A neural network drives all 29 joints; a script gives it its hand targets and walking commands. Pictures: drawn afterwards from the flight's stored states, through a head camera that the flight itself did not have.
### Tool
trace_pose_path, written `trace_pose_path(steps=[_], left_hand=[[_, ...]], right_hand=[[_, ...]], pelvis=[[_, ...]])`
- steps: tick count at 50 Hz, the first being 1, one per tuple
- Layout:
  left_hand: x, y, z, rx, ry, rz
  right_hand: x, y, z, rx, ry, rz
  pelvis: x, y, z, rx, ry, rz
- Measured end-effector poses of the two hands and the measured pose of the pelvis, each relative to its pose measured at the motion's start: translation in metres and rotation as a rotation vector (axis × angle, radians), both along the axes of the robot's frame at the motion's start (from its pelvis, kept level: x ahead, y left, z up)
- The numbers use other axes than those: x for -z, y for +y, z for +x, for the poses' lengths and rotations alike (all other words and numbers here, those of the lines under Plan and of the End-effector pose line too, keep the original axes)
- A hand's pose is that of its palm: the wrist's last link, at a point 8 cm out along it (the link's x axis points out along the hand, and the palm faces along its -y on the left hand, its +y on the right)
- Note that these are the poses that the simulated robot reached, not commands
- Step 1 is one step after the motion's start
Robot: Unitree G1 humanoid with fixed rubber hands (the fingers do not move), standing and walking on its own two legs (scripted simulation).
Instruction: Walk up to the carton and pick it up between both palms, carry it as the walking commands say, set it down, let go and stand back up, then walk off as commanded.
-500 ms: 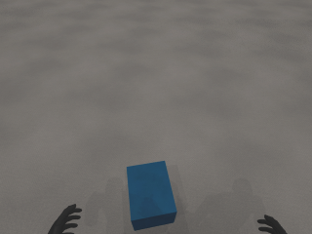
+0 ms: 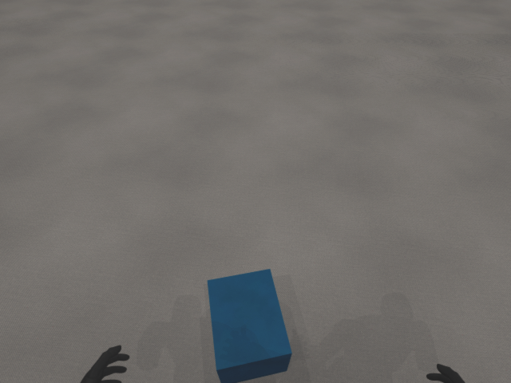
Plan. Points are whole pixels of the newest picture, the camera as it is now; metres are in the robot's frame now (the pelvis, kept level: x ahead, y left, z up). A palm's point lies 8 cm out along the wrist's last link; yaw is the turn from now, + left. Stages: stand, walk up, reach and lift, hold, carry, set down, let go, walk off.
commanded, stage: stand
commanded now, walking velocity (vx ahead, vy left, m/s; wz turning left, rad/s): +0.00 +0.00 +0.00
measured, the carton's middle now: (246, 325) +0.44 +0.07 -0.67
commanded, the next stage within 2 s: walk off in 1.10 s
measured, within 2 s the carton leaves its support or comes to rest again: neither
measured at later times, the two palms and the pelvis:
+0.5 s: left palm out of the picture +0.08 +0.29 -0.10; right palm out of the picture +0.07 -0.31 -0.09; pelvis -0.02 -0.01 +0.01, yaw +0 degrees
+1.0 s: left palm out of the picture +0.07 +0.30 -0.10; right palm out of the picture +0.06 -0.32 -0.10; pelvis -0.03 -0.01 +0.01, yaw +0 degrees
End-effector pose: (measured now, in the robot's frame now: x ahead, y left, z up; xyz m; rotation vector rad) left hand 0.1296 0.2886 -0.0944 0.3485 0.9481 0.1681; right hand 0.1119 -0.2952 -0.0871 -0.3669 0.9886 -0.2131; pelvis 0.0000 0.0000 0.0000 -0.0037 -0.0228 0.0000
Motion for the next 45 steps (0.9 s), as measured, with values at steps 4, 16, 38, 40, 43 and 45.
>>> trace_pose_path(steps=[4, 16, 38, 40, 43, 45], left_hand=[[0.000, 0.002, -0.008, -0.007, 0.018, 0.006], [0.003, 0.006, -0.037, -0.031, 0.079, 0.014], [0.005, 0.007, -0.063, -0.053, 0.142, 0.025], [0.005, 0.007, -0.063, -0.054, 0.143, 0.026], [0.004, 0.007, -0.063, -0.056, 0.145, 0.028], [0.004, 0.007, -0.063, -0.058, 0.145, 0.028]], right_hand=[[0.001, -0.003, -0.007, 0.004, 0.016, -0.002], [0.004, -0.012, -0.029, 0.017, 0.066, -0.002], [0.009, -0.023, -0.048, 0.027, 0.120, 0.003], [0.009, -0.023, -0.048, 0.028, 0.122, 0.003], [0.009, -0.024, -0.048, 0.027, 0.124, 0.002], [0.009, -0.025, -0.048, 0.027, 0.126, 0.002]], pelvis=[[-0.001, -0.001, -0.003, 0.000, -0.005, 0.001], [-0.004, -0.004, -0.015, 0.001, -0.015, 0.002], [-0.007, -0.011, -0.025, 0.000, -0.020, 0.002], [-0.007, -0.011, -0.025, 0.000, -0.020, 0.002], [-0.007, -0.012, -0.026, -0.001, -0.020, 0.002], [-0.007, -0.012, -0.026, -0.001, -0.020, 0.002]])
